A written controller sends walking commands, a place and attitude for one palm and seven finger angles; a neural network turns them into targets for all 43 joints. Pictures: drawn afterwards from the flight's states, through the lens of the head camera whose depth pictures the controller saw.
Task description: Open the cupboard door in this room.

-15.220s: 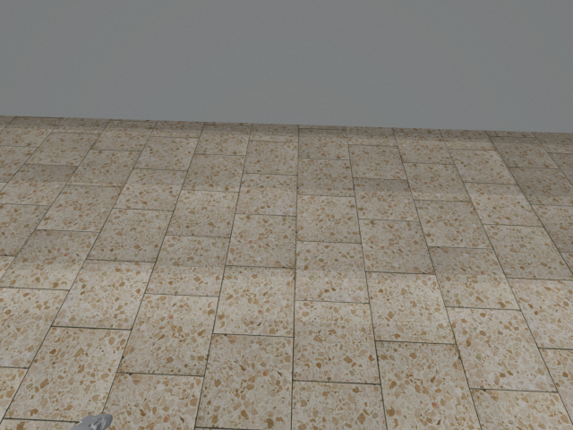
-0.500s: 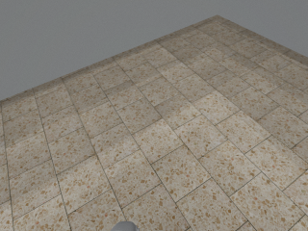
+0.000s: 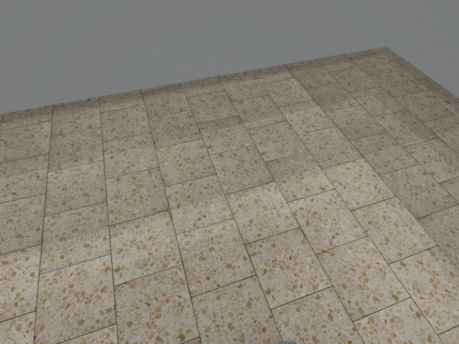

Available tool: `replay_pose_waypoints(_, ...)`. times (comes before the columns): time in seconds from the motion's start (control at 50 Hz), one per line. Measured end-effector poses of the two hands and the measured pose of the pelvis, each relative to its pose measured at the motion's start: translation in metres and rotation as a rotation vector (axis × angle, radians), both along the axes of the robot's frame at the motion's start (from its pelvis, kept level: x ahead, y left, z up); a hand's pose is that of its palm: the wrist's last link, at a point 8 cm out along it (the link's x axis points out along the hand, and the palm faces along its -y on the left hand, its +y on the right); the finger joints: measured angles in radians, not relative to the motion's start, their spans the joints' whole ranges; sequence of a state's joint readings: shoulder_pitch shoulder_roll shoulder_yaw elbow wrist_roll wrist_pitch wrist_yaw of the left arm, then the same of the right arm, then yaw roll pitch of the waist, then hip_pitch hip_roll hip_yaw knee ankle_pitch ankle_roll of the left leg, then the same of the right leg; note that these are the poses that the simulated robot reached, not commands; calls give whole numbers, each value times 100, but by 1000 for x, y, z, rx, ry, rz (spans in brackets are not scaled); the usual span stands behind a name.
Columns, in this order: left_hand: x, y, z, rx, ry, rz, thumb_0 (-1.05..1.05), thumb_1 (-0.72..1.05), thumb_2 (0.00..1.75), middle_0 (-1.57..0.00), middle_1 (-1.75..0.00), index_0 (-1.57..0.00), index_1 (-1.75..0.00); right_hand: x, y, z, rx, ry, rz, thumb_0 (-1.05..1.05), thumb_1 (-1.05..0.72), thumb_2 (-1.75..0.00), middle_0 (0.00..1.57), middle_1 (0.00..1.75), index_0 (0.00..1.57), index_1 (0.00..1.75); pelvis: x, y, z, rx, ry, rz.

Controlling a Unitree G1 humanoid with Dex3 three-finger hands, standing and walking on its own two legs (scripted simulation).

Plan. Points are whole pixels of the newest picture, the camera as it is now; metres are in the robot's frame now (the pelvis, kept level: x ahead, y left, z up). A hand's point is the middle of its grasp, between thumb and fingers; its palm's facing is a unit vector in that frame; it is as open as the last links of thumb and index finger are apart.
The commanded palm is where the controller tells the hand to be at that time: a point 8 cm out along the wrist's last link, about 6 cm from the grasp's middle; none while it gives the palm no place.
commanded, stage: turn or walk to find it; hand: left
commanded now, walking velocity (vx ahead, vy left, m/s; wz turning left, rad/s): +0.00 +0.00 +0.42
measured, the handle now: out of the picture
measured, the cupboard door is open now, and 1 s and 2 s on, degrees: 0 0 0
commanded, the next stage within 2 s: stand and wait in 1.06 s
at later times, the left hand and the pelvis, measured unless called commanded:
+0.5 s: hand out of the picture -0.02 +0.17 -0.17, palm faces +0.26 -0.93 -0.25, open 7.4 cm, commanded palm none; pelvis -0.02 -0.03 +0.00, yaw +14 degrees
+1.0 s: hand out of the picture -0.03 +0.18 -0.15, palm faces +0.43 -0.85 -0.30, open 7.4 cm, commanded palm none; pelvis -0.03 -0.05 -0.01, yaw +26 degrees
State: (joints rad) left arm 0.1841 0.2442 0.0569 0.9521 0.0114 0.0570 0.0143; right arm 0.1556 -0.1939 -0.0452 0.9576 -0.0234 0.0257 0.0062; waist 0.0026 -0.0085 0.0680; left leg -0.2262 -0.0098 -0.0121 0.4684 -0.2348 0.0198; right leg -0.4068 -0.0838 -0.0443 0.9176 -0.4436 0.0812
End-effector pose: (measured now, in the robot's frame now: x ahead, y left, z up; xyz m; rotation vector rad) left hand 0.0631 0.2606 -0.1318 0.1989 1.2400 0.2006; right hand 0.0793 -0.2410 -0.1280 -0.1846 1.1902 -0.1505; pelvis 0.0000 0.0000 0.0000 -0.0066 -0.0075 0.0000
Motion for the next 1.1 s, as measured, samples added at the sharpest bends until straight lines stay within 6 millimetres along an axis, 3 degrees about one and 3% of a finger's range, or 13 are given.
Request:
replay_pose_waypoints(0.14,13,-33,9,36,-103,0,1,91,90,-20,-30,-20,-30,-19,-28,-28,44,57,-2,1,-91,-90,21,30,20,30,-6,-28,-11,23,2,60)
replay_pose_waypoints(0.26,-16,-54,18,36,-90,65,1,91,90,-20,-30,-20,-30,-25,-48,-29,42,124,39,1,-91,-90,20,30,20,30,-10,-41,-4,38,-4,128)
replay_pose_waypoints(0.36,-46,-62,15,18,-40,126,1,91,90,-20,-30,-20,-30,-23,-53,-23,26,161,88,1,-91,-90,20,30,20,30,-12,-45,0,47,0,180)
replay_pose_waypoints(0.48,-92,-55,2,-11,24,216,1,91,90,-20,-30,-20,-30,0,-37,-17,-5,159,181,1,-91,-90,20,30,20,30,-18,-37,-1,41,6,237)
replay_pose_waypoints(0.6,-146,-27,-25,-34,93,322,1,91,90,-20,-30,-20,-30,40,2,-12,-39,33,288,1,-91,-90,20,30,20,30,-28,-15,-16,18,1,289)
replay_pose_waypoints(0.66,-160,-16,-24,-31,129,353,1,91,90,-20,-30,-20,-30,49,19,-2,-38,-16,321,1,-91,-90,20,30,20,30,-31,-11,-12,17,-5,303)
replay_pose_waypoints(0.76,-156,-7,-9,-16,73,382,1,91,90,-20,-30,-20,-30,54,33,4,-24,-25,367,1,-91,-90,20,30,20,30,-35,-9,-2,5,-4,346)
replay_pose_waypoints(0.86,-139,-10,2,13,2,387,1,91,90,-20,-30,-20,-30,53,31,-3,6,-11,385,1,-91,-90,21,30,20,30,-36,-17,-1,11,0,384)
replay_pose_waypoints(0.98,-120,-33,10,61,-85,391,1,91,90,-20,-30,-20,-30,49,6,-27,41,35,393,1,-91,-90,21,30,20,30,-33,-42,-11,30,4,438)
replay_pose_waypoints(1.1,-138,-67,20,61,-87,450,1,91,90,-20,-30,-20,-30,47,-17,-29,33,106,428,1,-91,-90,20,30,20,30,-34,-58,-4,46,-9,505)
